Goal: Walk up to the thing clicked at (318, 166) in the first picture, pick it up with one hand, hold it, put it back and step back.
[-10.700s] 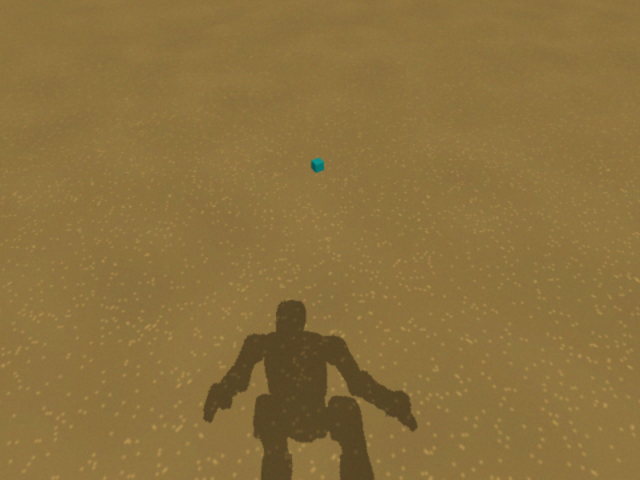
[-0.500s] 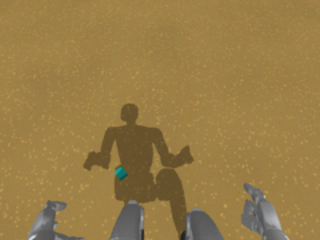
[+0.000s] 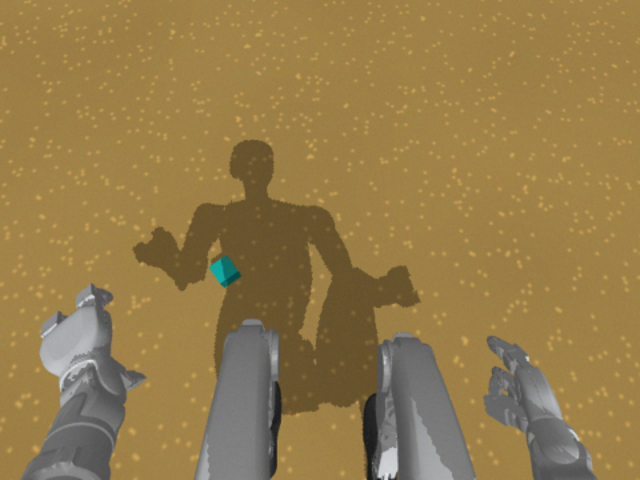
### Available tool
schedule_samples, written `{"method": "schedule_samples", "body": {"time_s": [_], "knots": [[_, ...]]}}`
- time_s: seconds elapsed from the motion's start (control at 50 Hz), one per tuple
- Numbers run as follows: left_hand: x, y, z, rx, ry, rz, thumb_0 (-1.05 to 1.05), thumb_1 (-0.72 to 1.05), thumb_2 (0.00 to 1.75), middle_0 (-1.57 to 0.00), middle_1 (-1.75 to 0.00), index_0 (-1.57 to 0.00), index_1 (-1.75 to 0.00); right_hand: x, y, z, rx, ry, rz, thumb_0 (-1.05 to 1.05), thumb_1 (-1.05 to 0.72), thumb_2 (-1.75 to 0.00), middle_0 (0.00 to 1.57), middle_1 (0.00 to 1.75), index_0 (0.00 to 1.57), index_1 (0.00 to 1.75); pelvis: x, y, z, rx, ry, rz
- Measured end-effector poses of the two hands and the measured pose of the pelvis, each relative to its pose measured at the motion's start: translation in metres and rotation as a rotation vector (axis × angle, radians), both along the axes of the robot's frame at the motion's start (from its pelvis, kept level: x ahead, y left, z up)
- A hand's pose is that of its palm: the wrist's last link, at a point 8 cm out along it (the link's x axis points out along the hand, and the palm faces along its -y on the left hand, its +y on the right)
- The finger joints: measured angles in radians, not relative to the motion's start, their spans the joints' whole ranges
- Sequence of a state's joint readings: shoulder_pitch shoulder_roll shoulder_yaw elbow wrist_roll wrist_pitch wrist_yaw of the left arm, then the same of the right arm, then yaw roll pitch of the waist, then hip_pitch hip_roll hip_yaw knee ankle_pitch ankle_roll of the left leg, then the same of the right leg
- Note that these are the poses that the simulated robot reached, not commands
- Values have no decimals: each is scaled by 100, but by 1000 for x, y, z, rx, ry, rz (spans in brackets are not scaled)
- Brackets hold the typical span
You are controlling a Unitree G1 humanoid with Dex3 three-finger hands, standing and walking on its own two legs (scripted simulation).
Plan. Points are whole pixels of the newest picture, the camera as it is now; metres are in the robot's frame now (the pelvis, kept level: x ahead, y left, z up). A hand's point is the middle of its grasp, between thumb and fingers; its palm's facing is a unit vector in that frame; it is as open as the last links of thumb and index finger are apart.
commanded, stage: rise first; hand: left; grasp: from above
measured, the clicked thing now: (225, 271) +0.45 +0.26 -0.49
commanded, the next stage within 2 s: none
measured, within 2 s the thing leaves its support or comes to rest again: neither
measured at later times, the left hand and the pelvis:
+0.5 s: hand (167, 299) +0.34 +0.30 -0.28, palm faces -0.27 -0.33 -0.90, open 13.2 cm; pelvis -0.04 +0.00 -0.13, yaw -4 degrees
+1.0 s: hand (185, 276) +0.40 +0.30 -0.33, palm faces -0.29 -0.32 -0.90, open 13.0 cm; pelvis -0.03 +0.00 -0.18, yaw -5 degrees
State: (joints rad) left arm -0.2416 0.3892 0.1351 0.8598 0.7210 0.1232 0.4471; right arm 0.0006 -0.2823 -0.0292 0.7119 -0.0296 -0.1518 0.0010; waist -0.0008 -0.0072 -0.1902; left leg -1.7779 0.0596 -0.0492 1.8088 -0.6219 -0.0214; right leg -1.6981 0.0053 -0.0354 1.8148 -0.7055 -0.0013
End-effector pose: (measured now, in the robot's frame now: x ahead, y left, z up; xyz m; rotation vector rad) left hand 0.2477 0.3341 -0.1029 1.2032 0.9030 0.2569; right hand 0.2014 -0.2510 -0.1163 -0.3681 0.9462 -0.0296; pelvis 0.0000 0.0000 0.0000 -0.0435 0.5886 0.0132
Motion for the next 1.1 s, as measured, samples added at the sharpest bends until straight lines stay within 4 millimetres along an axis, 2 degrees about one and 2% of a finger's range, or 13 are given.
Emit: {"method": "schedule_samples", "body": {"time_s": [0.1,0.2,0.34,0.5,0.58,0.7,0.82,0.94,1.1], "knots": [[37,-3,-33,94,-59,-28,-1,-43,91,-24,-84,-22,-87,-41,-4,-52,-8,82,-26,1,-91,-90,20,30,20,30,-20,-4,-42,-5,4,-19],[64,-8,-50,135,-72,-28,-1,-43,91,-23,-87,-22,-89,-90,-3,-85,11,167,-57,1,-91,-90,20,30,20,30,-35,-5,-69,-12,-1,-32],[80,-15,-75,134,-29,-18,0,-41,90,-22,-89,-22,-89,-144,0,-110,47,249,-76,1,-90,-90,20,30,20,30,-44,-3,-95,-18,-12,-42],[96,-25,-119,57,-2,11,0,-39,88,-22,-92,-23,-91,-183,-5,-125,33,294,-92,1,-90,-90,20,30,20,30,-44,2,-126,-34,-24,-46],[110,-27,-134,63,-5,-11,0,-38,87,-22,-93,-25,-91,-193,-8,-133,25,323,-95,1,-91,-90,20,30,20,30,-43,4,-139,-40,-22,-48],[130,-26,-142,110,-22,-20,0,-36,85,-24,-93,-26,-91,-198,-9,-149,50,352,-82,1,-91,-90,20,30,20,30,-39,5,-153,-38,-11,-53],[138,-28,-155,82,0,26,0,-35,83,-23,-94,-27,-91,-197,-4,-164,99,370,-59,1,-91,-90,20,30,20,30,-36,2,-163,-30,-10,-59],[147,-32,-168,63,16,-10,0,-35,82,-24,-94,-28,-90,-195,-2,-176,129,384,-45,1,-92,-90,20,30,20,30,-32,0,-172,-29,-13,-67],[156,-31,-180,67,-24,-12,0,-36,83,-25,-92,-27,-90,-191,-5,-182,124,395,-34,1,-92,-90,20,30,20,30,-28,0,-181,-35,-19,-76]]}}
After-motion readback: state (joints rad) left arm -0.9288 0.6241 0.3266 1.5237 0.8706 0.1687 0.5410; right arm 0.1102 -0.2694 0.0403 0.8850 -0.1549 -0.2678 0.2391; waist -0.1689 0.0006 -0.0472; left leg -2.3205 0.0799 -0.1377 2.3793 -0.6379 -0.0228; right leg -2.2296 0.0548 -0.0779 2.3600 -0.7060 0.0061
